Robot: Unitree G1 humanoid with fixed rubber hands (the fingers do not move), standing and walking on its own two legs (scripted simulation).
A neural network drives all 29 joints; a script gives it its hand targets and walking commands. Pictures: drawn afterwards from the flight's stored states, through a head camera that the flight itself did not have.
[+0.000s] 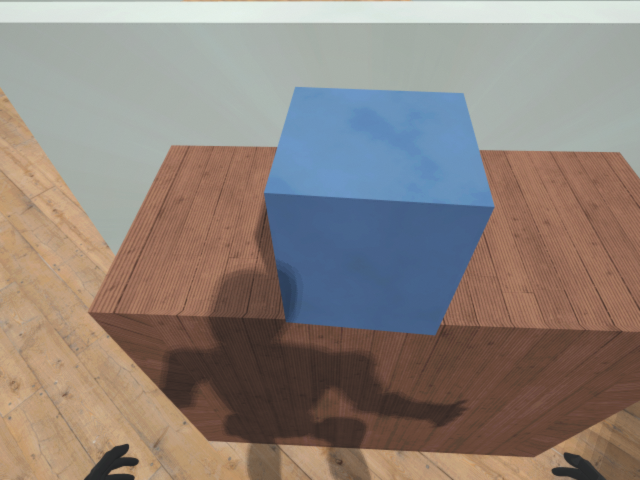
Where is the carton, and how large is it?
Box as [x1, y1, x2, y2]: [264, 87, 494, 334]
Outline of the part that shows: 295,87 264,191 286,321 435,334 494,206 463,93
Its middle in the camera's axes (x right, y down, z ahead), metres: +0.07 -0.03 +0.51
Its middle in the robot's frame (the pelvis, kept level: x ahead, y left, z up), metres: +0.41 -0.03 +0.10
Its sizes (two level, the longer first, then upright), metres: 0.210 0.200 0.250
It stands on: a pedestal, 0.76 m high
